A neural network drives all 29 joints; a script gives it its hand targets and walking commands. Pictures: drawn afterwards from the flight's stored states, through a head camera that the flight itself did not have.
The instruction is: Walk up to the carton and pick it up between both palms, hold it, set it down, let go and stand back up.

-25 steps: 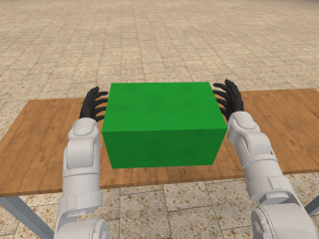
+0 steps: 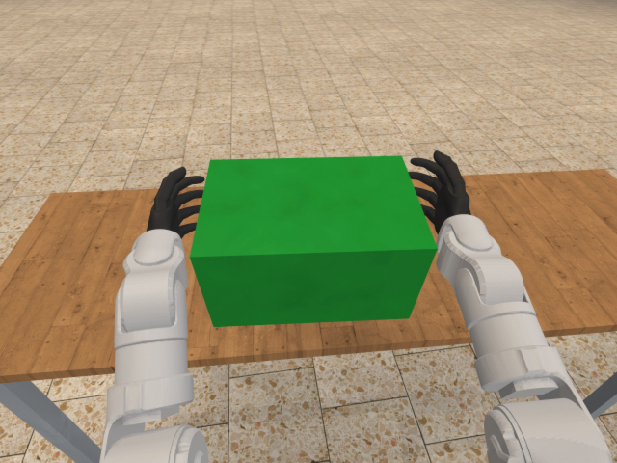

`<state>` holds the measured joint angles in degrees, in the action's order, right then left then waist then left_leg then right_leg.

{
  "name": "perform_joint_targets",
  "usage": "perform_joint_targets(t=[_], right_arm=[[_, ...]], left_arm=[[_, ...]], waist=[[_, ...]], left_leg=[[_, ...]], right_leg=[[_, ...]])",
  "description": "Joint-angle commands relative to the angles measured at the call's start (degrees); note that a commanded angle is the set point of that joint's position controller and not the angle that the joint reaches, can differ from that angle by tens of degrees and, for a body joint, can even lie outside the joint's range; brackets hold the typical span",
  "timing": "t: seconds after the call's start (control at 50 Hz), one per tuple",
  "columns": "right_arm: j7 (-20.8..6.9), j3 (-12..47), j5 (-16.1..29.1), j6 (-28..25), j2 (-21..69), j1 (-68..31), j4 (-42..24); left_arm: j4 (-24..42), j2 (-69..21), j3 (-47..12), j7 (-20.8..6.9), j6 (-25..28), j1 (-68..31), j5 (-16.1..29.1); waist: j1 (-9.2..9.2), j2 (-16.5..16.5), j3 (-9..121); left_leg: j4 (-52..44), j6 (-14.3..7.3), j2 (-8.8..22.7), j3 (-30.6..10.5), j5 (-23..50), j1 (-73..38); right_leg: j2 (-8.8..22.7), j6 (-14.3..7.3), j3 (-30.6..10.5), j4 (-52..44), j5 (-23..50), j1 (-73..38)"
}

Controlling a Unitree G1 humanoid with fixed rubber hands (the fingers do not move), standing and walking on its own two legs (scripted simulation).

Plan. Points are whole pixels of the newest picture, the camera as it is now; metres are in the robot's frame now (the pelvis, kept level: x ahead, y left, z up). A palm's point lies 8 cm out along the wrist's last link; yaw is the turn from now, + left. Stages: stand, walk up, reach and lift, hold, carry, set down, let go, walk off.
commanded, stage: hold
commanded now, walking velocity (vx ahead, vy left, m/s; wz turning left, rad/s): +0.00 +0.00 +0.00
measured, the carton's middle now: (309, 239) +0.37 +0.01 +0.13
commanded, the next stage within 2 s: none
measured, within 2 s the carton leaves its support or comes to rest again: neither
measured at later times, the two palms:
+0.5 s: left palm (168, 230) +0.35 +0.18 +0.17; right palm (450, 213) +0.36 -0.16 +0.18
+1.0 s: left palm (169, 228) +0.35 +0.18 +0.17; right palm (453, 214) +0.36 -0.17 +0.18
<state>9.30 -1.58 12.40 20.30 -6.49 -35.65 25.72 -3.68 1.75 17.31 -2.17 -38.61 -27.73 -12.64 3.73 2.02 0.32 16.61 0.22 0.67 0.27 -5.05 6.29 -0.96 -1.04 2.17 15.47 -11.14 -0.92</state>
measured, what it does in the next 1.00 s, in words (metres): stands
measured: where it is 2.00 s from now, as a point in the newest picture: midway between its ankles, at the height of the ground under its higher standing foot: outside the picture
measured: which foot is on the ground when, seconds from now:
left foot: down 0.00-1.00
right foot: down 0.00-1.00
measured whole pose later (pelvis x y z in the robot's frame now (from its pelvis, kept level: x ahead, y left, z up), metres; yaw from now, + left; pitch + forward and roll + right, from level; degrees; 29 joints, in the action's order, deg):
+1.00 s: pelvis +0.00 +0.00 +0.00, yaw -1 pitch -5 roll +0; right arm 8.5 -2.6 11.3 19.8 -6.4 -36.9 27.7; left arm -5.6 1.6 17.6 -1.8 -38.3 -29.2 -12.7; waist 3.4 1.8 1.0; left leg 16.4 0.2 0.8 0.6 -4.7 7.0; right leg -1.0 -1.0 1.8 15.7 -10.8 0.3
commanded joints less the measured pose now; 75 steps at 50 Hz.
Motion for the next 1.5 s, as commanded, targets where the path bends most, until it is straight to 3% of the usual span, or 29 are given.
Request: perform_joint_targets(t=[0.0,0.14,0.38,0.48,0.7,0.86,0.94,1.08,1.2,1.48], right_arm=[[-7.4,22.0,4.0,-3.1,30.7,-40.5,-16.3],[-8.3,20.3,2.9,-3.6,30.1,-42.1,-14.4],[-7.9,20.6,3.7,-3.7,30.3,-40.3,-12.9],[-7.3,22.3,5.4,-4.0,30.8,-41.6,-17.4],[-8.3,20.5,3.6,-3.6,30.4,-41.0,-14.6],[-8.3,20.3,3.1,-3.8,30.9,-42.7,-14.5],[-8.1,21.4,4.0,-4.2,31.3,-43.2,-16.2],[-7.9,20.3,3.2,-3.7,30.8,-41.6,-13.4],[-7.3,22.0,5.0,-3.7,30.7,-41.0,-16.1],[-7.7,21.7,4.6,-3.0,30.3,-40.2,-17.0]], left_arm=[[9.8,-26.8,-30.3,-7.9,3.9,-41.8,9.2],[6.8,-27.4,-29.1,-7.8,3.8,-42.2,8.8],[7.1,-26.7,-28.1,-8.0,3.3,-40.5,7.7],[10.8,-27.2,-30.4,-8.0,3.5,-41.1,9.2],[9.0,-27.4,-30.3,-7.3,3.5,-41.7,8.9],[7.2,-27.0,-28.7,-8.0,3.4,-42.0,8.6],[8.3,-27.4,-29.7,-7.7,3.9,-42.3,9.3],[7.0,-26.4,-28.2,-8.0,3.6,-41.7,8.1],[9.4,-26.9,-29.8,-8.1,3.3,-40.5,8.4],[10.5,-27.1,-30.9,-7.4,3.3,-40.2,9.5]], waist=[[0.08,-3.6,24.1],[-0.40,-3.0,23.3],[-0.20,-2.7,23.4],[0.20,-3.8,26.2],[0.12,-3.9,22.9],[-0.29,-1.8,23.3],[-0.04,-2.5,26.1],[-0.20,-2.7,22.7],[0.11,-3.4,24.9],[0.39,-3.4,24.6]], left_leg=[[1.3,0.7,-1.8,0.1,10.7,-17.5],[0.3,0.2,-1.5,0.6,6.9,-17.3],[1.3,0.2,-1.8,0.8,10.6,-18.1],[2.6,0.8,-2.1,0.4,14.1,-18.9],[1.2,0.8,-1.5,0.4,9.3,-18.1],[0.7,-0.2,-1.6,0.7,7.9,-16.8],[1.6,0.1,-1.8,0.5,10.7,-17.9],[0.7,-0.1,-1.9,0.9,7.7,-16.7],[2.0,0.5,-2.2,0.6,12.8,-18.3],[1.7,0.8,-1.7,0.1,11.6,-18.2]], right_leg=[[-1.0,3.8,1.0,-2.6,13.0,6.6],[-1.1,3.6,1.4,-3.5,7.5,8.8],[-1.0,4.1,1.1,-2.9,12.7,6.4],[-1.1,4.0,0.7,-2.1,17.0,5.2],[-1.3,3.3,1.4,-3.1,9.3,8.9],[-1.0,3.8,1.1,-3.2,9.8,7.4],[-1.2,3.8,0.9,-2.5,13.4,6.3],[-0.8,4.0,0.8,-3.0,11.0,6.9],[-1.1,4.3,0.7,-2.3,16.2,5.2],[-1.4,3.5,1.0,-2.7,13.1,7.1]])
